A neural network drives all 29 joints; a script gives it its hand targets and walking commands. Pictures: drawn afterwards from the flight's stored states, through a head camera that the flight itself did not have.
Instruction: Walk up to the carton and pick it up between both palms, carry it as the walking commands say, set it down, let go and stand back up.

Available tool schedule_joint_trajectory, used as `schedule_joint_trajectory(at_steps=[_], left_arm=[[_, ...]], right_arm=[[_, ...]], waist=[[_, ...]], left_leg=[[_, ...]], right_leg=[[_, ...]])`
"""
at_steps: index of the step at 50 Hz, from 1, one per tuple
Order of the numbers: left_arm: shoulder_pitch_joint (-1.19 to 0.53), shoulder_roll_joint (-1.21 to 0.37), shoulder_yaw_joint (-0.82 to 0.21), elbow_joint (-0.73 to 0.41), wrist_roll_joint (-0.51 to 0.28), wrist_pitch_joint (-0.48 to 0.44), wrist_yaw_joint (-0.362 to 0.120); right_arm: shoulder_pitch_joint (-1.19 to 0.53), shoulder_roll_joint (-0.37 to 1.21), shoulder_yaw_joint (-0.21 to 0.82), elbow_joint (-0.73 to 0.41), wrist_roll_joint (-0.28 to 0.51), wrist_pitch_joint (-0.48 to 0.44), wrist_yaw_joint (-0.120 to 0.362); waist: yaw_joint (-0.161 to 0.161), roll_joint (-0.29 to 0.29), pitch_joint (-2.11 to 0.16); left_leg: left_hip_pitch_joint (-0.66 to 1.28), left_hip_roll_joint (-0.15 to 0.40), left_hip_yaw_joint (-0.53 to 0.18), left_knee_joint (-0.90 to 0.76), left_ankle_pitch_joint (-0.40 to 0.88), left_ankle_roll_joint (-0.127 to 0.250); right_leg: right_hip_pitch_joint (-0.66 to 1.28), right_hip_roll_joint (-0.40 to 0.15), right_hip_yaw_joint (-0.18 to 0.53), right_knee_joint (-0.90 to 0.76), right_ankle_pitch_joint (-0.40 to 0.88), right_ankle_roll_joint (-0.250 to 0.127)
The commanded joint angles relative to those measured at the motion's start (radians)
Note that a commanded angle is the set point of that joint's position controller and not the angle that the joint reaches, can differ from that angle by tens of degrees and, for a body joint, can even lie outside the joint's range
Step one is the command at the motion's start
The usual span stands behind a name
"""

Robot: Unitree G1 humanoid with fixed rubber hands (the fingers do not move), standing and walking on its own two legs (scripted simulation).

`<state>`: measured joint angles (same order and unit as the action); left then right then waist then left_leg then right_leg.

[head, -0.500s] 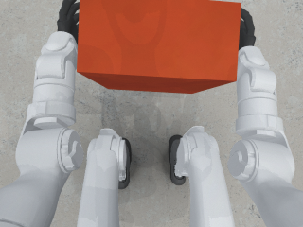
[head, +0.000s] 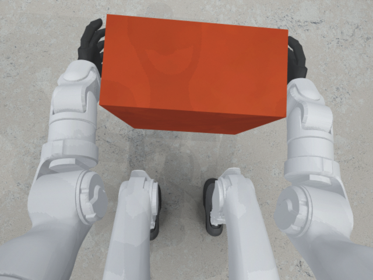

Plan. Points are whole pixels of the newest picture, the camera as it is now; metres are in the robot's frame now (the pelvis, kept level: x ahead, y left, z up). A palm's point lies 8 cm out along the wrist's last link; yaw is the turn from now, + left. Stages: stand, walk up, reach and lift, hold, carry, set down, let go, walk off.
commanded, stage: reach and lift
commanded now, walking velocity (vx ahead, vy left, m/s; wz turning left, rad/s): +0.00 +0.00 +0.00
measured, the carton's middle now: (190, 92) +0.48 -0.01 -0.14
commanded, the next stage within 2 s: none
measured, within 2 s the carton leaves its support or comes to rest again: neither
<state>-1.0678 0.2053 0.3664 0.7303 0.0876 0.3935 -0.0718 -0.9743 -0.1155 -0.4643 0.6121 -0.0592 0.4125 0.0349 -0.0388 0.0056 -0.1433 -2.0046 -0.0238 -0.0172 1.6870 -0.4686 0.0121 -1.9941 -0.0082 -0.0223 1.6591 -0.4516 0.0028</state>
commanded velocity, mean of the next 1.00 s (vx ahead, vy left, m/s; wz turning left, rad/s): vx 0.00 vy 0.00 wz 0.00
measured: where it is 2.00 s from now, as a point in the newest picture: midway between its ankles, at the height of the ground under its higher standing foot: (182, 218)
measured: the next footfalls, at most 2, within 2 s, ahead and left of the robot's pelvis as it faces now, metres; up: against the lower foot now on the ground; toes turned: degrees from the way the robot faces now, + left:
none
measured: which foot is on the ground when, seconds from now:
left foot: down 0.00-1.00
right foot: down 0.00-1.00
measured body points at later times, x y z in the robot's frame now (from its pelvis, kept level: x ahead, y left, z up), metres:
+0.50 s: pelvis +0.02 +0.00 +0.06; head +0.26 +0.01 +0.44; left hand +0.50 +0.18 +0.00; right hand +0.47 -0.20 +0.00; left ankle +0.10 +0.11 -0.48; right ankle +0.11 -0.12 -0.48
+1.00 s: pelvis +0.04 +0.00 +0.13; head +0.24 +0.01 +0.53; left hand +0.48 +0.19 +0.07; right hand +0.45 -0.20 +0.07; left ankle +0.10 +0.11 -0.48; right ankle +0.11 -0.12 -0.48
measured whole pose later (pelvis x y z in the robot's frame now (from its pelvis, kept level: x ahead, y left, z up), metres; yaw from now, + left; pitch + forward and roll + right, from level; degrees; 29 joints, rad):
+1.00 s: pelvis +0.04 +0.00 +0.13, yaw +0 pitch +36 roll -1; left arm -0.75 0.10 0.37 0.64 0.15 0.38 -0.12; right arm -0.65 -0.02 -0.45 0.51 -0.13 0.41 0.09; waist -0.02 0.02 -0.21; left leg -1.46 -0.02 -0.02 1.24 -0.41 0.02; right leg -1.46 0.00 -0.01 1.21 -0.39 0.01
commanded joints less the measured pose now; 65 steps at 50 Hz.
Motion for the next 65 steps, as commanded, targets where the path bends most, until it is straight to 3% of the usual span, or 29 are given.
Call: schedule_joint_trajectory(at_steps=[1,40,65], left_arm=[[-0.591,-1.028,-0.466,-0.087,-0.124,-0.006,-0.234],[-0.295,-1.103,-0.502,-0.126,-0.078,-0.022,-0.271],[-0.095,-1.147,-0.536,-0.173,-0.050,-0.026,-0.284]], right_arm=[[-0.711,0.930,0.534,-0.114,0.130,-0.021,0.236],[-0.392,1.019,0.591,-0.159,0.073,-0.021,0.269],[-0.186,1.057,0.625,-0.188,0.025,-0.022,0.302]], waist=[[-0.014,0.060,-1.089],[0.002,0.038,-0.941],[-0.002,0.037,-0.758]], left_leg=[[0.648,-0.125,0.037,-0.190,0.229,-0.009],[0.931,-0.119,0.011,-0.510,0.284,-0.014],[1.211,-0.099,-0.025,-0.755,0.370,-0.012]], right_leg=[[0.593,0.142,-0.050,-0.156,0.217,0.000],[0.933,0.149,-0.012,-0.471,0.293,0.010],[1.194,0.139,0.020,-0.724,0.349,-0.009]])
